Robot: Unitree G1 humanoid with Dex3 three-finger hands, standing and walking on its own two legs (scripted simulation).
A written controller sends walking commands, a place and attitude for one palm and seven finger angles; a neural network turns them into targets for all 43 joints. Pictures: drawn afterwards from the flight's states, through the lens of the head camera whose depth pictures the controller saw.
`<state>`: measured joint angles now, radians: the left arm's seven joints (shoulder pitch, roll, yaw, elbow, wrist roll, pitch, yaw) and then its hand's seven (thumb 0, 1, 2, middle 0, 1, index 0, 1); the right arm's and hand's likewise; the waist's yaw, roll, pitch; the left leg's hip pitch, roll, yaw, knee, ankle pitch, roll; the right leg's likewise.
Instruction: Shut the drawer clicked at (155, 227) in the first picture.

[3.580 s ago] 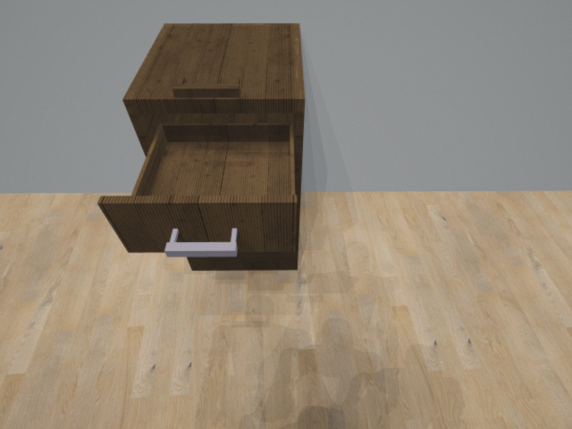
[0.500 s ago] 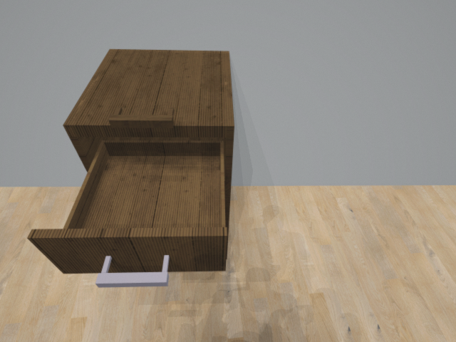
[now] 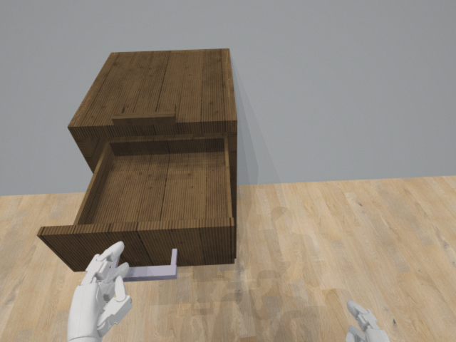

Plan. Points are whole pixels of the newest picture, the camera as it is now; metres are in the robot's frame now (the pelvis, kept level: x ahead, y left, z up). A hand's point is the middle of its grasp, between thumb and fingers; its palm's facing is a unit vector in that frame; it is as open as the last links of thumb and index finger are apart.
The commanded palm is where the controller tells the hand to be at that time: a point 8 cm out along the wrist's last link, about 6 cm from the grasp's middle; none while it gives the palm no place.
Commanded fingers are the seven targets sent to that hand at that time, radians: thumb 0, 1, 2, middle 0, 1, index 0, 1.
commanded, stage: raise the hand and make a fist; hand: left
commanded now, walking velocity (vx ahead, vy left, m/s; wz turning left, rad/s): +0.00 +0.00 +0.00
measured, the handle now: (144, 264) +0.30 +0.19 -0.08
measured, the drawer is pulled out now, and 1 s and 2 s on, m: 0.29 0.29 0.29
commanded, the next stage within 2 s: bring the fist close to the handle in 1.66 s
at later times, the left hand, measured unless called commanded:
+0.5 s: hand (156, 341) +0.15 +0.13 -0.03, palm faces -0.05 -1.00 +0.00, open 4.3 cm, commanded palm +0.10 +0.21 -0.02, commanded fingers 0.00 0.90 0.90 -0.96 -1.12 -0.96 -1.12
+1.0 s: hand out of the picture +0.12 +0.16 +0.01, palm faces +0.09 -1.00 +0.02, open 3.1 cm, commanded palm +0.07 +0.21 +0.01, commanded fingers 0.00 0.90 0.90 -1.40 -1.60 -1.40 -1.60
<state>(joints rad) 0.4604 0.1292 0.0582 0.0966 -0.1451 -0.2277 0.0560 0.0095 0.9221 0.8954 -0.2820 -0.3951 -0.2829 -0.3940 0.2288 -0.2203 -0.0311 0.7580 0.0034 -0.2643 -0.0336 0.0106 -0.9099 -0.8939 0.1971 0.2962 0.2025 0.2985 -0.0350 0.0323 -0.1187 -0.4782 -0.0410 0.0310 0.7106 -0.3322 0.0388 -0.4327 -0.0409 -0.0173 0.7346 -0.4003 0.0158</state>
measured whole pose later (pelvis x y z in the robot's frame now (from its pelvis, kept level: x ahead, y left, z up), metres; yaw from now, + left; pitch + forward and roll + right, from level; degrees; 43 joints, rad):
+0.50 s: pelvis -0.04 -0.04 -0.07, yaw +1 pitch +14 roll -1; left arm 0.51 0.21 0.11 -0.08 -0.29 -0.30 -0.31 0.01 0.90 0.90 -0.77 -0.91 -0.77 -0.91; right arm 0.21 -0.16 0.02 0.56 0.04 -0.18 -0.07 0.01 -0.90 -0.89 0.20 0.30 0.21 0.30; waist 0.00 0.05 -0.16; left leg -0.95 0.02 -0.05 1.19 -0.49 -0.02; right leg -0.87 0.02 -0.10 1.19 -0.56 -0.06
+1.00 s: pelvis -0.03 -0.01 -0.07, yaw +1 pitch +14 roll -3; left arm 0.75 0.15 0.04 -0.30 -0.24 -0.45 -0.17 0.02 0.90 0.90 -1.27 -1.45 -1.26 -1.45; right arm 0.15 -0.18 -0.03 0.49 0.03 -0.20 -0.04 0.01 -0.91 -0.89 0.19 0.30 0.20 0.30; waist 0.02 0.02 -0.18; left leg -0.93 0.00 -0.03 1.18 -0.50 0.03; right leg -0.83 0.00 -0.08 1.13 -0.55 -0.01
